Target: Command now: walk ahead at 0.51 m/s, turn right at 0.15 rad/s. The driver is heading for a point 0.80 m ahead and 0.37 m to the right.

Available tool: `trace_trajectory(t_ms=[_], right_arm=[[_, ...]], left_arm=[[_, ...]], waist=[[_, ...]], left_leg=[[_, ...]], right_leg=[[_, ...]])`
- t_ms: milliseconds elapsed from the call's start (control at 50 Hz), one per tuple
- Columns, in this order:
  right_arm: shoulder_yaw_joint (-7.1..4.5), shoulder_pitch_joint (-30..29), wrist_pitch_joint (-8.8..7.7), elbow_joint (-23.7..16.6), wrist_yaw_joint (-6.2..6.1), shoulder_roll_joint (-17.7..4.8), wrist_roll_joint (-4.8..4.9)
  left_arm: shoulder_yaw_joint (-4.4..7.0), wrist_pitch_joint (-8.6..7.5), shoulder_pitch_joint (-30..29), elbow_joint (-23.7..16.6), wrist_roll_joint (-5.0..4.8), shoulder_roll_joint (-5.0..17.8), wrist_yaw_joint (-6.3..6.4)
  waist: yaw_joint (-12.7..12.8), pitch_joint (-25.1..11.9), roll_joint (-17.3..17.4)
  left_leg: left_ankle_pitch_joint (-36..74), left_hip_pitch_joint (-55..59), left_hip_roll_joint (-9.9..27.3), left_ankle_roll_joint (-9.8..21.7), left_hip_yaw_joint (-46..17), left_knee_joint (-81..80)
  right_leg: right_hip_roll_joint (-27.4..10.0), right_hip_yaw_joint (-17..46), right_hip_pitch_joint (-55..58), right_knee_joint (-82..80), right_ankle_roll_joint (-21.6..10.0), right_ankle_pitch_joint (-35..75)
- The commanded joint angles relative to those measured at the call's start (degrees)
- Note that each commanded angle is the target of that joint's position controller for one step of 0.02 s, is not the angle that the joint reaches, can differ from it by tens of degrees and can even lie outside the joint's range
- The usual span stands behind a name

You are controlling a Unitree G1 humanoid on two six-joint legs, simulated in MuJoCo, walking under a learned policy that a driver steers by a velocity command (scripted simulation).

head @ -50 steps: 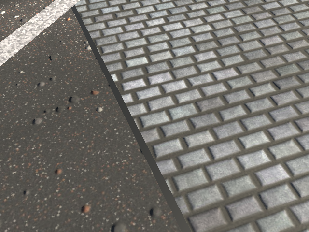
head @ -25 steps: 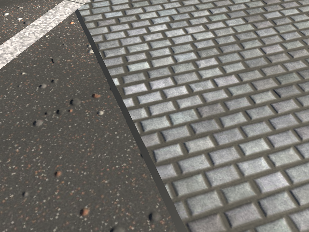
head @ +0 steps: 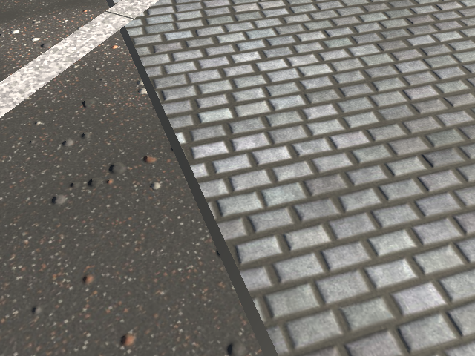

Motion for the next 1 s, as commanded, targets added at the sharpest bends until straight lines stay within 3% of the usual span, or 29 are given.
trace_trajectory(t_ms=[20,60,80,100,120,140,160,180,200,260,320,400,460,500,520,560,580,600,620,640,680,720,740,780,820,860,940,980,1000], right_arm=[[-0.91,-7.3,-4.17,-6.7,1.17,-4.4,-0.47],[-0.87,-3.4,-5.05,-4.7,1.67,-3.2,-0.62],[-0.77,1.1,-2.86,-3.2,3.20,-3.0,-4.11],[-1.22,7.0,-1.86,-0.8,2.86,-3.2,-4.06],[-1.94,13.6,-1.81,0.5,1.81,-5.7,-4.04],[-2.83,21.2,-2.42,0.5,0.62,-11.9,-4.92],[-2.37,14.5,-2.37,-2.5,0.04,-15.0,-6.35],[-2.95,9.0,-2.08,-3.5,-0.30,-15.4,-5.69],[-2.08,4.1,-2.69,-4.4,0.06,-12.3,-4.70],[-0.38,3.5,-3.81,-3.0,0.31,-8.0,-3.74],[-0.05,8.7,-4.40,0.0,0.96,-6.7,-4.02],[0.28,11.0,-4.97,2.1,0.84,-6.0,-4.37],[0.26,12.5,-4.80,3.9,0.18,-6.9,-4.26],[0.15,11.8,-4.32,4.5,-0.23,-8.9,-4.13],[-0.16,12.4,-3.80,4.8,-0.59,-10.5,-3.94],[-1.49,10.0,-1.87,4.0,-1.03,-15.2,-4.26],[-1.95,7.7,-1.43,2.9,-0.57,-16.5,-4.02],[-2.16,5.3,-1.91,2.1,-0.15,-15.3,-3.57],[0.37,7.5,-3.03,-4.4,1.83,-5.7,-3.49],[0.08,-2.0,-4.88,-8.1,1.92,-9.6,-3.31],[1.02,-4.3,-5.97,-9.2,1.52,-8.9,-3.56],[1.50,-0.8,-3.94,-7.6,1.36,-8.2,-5.88],[1.63,-0.3,-2.66,-7.5,1.55,-8.0,-6.60],[2.15,-5.3,-1.08,-9.9,2.00,-7.4,-6.63],[2.84,-14.2,-0.99,-13.6,2.49,-6.9,-5.67],[3.58,-18.6,-1.18,-15.0,3.12,-5.9,-4.93],[3.76,-21.8,-1.84,-16.3,3.06,-6.9,-4.10],[2.77,-16.7,-2.08,-14.7,2.31,-9.0,-4.27],[1.40,-9.2,-2.24,-12.6,1.59,-12.0,-3.83]], left_arm=[[2.15,-1.55,-3.4,-4.6,-1.10,9.9,-0.18],[2.36,-0.69,-5.4,-5.0,-1.80,11.1,-0.36],[3.69,0.65,-6.2,-3.9,3.21,12.5,-1.66],[3.96,1.30,-7.5,-4.3,3.54,11.5,-1.90],[3.39,1.07,-10.0,-5.6,3.30,8.7,-1.93],[1.54,0.28,-15.4,-8.9,3.47,2.3,-2.00],[0.42,-0.21,-11.9,-11.2,1.90,-1.3,-2.18],[0.48,0.24,-12.1,-12.2,1.98,0.6,-2.85],[1.30,0.59,-12.6,-11.4,2.77,4.2,-3.59],[2.37,1.91,-8.5,-9.2,3.55,6.1,-6.14],[1.77,3.11,-12.3,-10.3,2.93,4.3,-6.84],[1.12,3.41,-20.9,-13.8,3.03,4.4,-7.49],[0.04,3.09,-26.6,-16.1,3.21,3.5,-8.20],[-0.52,2.97,-26.0,-16.6,2.72,3.1,-7.66],[-0.32,2.96,-23.5,-16.0,2.55,3.9,-7.03],[1.35,2.61,-7.6,-12.2,1.99,7.8,-5.66],[3.10,2.10,4.6,-8.7,1.96,11.2,-4.69],[5.63,2.67,9.6,-6.5,0.77,14.7,-3.54],[6.12,3.05,0.5,-8.6,2.94,21.2,-3.33],[6.56,4.02,5.4,-9.7,2.91,21.2,-2.82],[5.30,2.59,4.7,-6.2,2.38,15.9,-1.71],[3.94,0.86,-0.8,-7.2,2.22,12.9,-1.09],[3.19,0.02,-1.0,-7.4,1.62,11.3,-1.26],[2.93,-1.15,-0.4,-7.2,1.08,11.5,-1.62],[2.89,-1.71,1.9,-7.0,1.24,11.8,-1.83],[3.32,-1.71,4.0,-6.5,1.18,12.7,-2.13],[3.64,-1.93,7.6,-4.6,0.31,13.9,-1.71],[3.62,-2.26,7.5,-3.8,0.54,15.2,-1.19],[3.83,-2.36,6.6,-3.5,1.46,17.0,-1.22]], waist=[[-0.4,5.3,-5.3],[-3.2,3.9,-7.7],[-5.3,3.1,-4.2],[-8.1,3.0,-1.0],[-11.6,0.9,2.9],[-15.9,-1.6,16.7],[-9.4,-0.8,13.8],[-6.4,1.0,12.0],[-4.7,4.2,5.5],[-2.5,4.2,7.7],[-3.4,6.3,5.8],[-4.0,10.5,5.5],[-4.8,12.9,4.4],[-2.9,10.9,5.2],[-1.1,8.1,6.8],[7.4,-1.2,10.1],[12.4,-7.1,9.6],[15.0,-11.4,2.2],[2.6,-10.6,-11.4],[8.5,-16.5,-1.9],[3.2,-1.7,5.2],[-2.6,2.8,7.1],[-3.7,3.8,6.4],[-3.4,6.2,4.9],[-1.1,9.4,3.4],[1.1,8.5,1.5],[3.9,4.4,-1.3],[1.5,-0.1,-2.1],[-2.5,-4.9,-3.0]], left_leg=[[1.9,-10.4,4.7,1.2,-1.8,-2.7],[6.1,5.1,0.2,-0.9,2.5,-13.5],[8.6,11.8,-3.9,-1.8,7.3,-22.0],[15.2,22.4,-5.7,-3.1,10.4,-24.9],[12.4,35.6,-1.5,-3.2,6.1,-23.5],[-8.6,37.2,15.0,-2.5,-14.7,-33.0],[-21.6,31.0,26.6,2.5,-36.9,-41.8],[-29.6,25.8,29.9,7.3,-43.0,-44.4],[-23.1,22.9,26.0,6.3,-34.2,-43.0],[-3.4,19.1,17.1,1.8,-11.1,-43.8],[7.3,21.3,15.6,0.8,-1.2,-43.5],[15.5,21.8,15.1,1.0,7.9,-46.0],[26.7,24.5,14.7,0.6,13.9,-46.8],[57.0,25.9,14.4,-0.4,18.5,-41.1],[75.3,28.1,15.1,-0.5,18.9,-35.7],[93.0,28.6,17.6,0.6,18.1,-14.8],[87.1,21.8,17.8,1.2,16.4,0.9],[55.5,5.8,10.8,-0.2,15.7,22.2],[-0.3,-23.7,0.5,-4.0,10.0,43.0],[5.5,-28.9,-0.8,-3.5,-2.7,46.7],[10.1,-28.0,5.9,-2.6,-4.3,35.0],[8.7,-19.8,8.2,-3.9,-4.1,29.0],[6.8,-18.0,8.9,-4.8,-3.9,26.7],[7.5,-17.7,9.6,-6.4,-1.7,18.7],[16.6,-16.7,8.5,-7.1,0.6,7.6],[27.0,-12.4,5.9,-6.4,1.3,-3.4],[34.4,-7.1,2.1,-3.2,1.9,-16.1],[31.0,2.2,-1.2,-1.5,2.3,-19.2],[25.6,9.3,-2.3,-0.4,1.8,-18.3]], right_leg=[[-16.1,23.7,-0.6,-23.4,-9.5,-16.4],[-9.3,15.0,-8.4,-21.1,-8.1,-9.6],[-5.0,10.5,-10.2,-16.4,-8.5,-12.7],[-2.9,9.4,-17.0,-10.4,-7.9,-14.6],[-0.1,8.0,-28.6,-0.1,-6.1,-13.7],[4.6,4.1,-35.7,23.3,-4.7,-13.2],[4.7,6.5,-41.9,33.5,-4.7,-8.5],[-1.0,6.7,-45.2,39.5,-4.9,-3.5],[-3.0,7.0,-44.8,40.5,-4.0,2.3],[-4.0,3.9,-39.0,42.0,-1.5,8.9],[-3.9,2.4,-42.6,43.6,-1.7,13.0],[-4.0,-1.9,-43.3,34.1,-2.7,16.0],[-3.6,-8.0,-39.2,23.1,-5.2,15.2],[0.1,-12.7,-29.3,16.3,-8.5,12.6],[3.0,-14.7,-24.2,15.5,-9.7,10.8],[7.2,-14.0,-8.3,15.5,-12.1,3.3],[8.7,-10.8,6.9,11.7,-13.8,1.7],[6.2,-1.4,25.2,6.0,-14.6,-1.2],[-10.7,33.2,36.6,-3.0,-22.9,-11.1],[-13.4,47.1,37.2,-12.5,-25.7,-16.0],[-12.1,38.9,19.8,-17.1,-20.8,-7.4],[-6.2,28.3,4.8,-17.4,-18.6,1.6],[-4.1,25.5,0.4,-17.0,-18.8,5.7],[-1.6,22.8,-6.8,-20.2,-18.8,4.7],[0.7,21.1,-10.3,-22.0,-17.3,11.1],[2.4,19.6,-8.8,-20.8,-14.8,20.2],[-0.6,20.2,4.4,-17.2,-11.5,40.3],[-1.6,19.8,10.3,-10.1,-9.1,56.7],[-2.7,19.8,12.8,-1.5,-8.0,63.1]])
